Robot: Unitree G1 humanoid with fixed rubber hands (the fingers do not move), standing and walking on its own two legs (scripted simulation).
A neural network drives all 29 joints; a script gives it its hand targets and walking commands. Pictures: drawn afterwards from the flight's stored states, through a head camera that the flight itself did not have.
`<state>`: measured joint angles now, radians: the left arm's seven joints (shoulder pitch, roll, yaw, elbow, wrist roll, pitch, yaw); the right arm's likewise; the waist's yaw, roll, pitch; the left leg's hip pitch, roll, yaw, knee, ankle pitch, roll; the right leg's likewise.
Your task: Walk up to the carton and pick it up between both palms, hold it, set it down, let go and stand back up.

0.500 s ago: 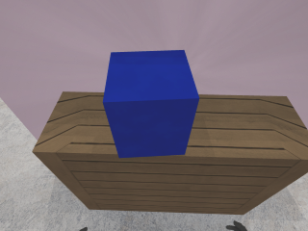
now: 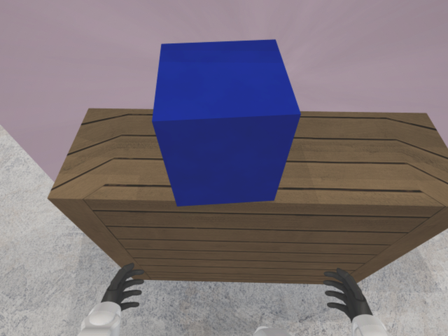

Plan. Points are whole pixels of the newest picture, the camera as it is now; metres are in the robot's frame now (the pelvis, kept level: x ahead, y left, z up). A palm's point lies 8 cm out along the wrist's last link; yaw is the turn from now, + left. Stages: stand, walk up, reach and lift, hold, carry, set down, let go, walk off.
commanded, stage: reach and lift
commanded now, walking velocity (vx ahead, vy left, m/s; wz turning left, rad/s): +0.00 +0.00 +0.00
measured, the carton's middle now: (222, 129) +0.48 +0.01 +0.08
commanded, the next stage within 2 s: none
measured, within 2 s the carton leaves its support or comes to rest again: neither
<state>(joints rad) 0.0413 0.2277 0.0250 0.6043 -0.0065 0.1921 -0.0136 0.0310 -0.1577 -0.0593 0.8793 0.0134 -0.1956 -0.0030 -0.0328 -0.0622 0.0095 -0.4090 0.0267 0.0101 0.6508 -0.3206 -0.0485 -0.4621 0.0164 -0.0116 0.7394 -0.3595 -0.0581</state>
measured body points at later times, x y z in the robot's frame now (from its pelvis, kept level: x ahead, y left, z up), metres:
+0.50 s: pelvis -0.01 +0.05 +0.02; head -0.05 +0.06 +0.47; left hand +0.22 +0.22 -0.02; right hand +0.20 -0.22 -0.01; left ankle +0.00 +0.16 -0.72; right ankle +0.01 -0.08 -0.72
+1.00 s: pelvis +0.03 +0.03 +0.03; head +0.02 +0.04 +0.48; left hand +0.29 +0.21 +0.04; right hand +0.27 -0.22 +0.04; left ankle +0.00 +0.16 -0.72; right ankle +0.01 -0.08 -0.72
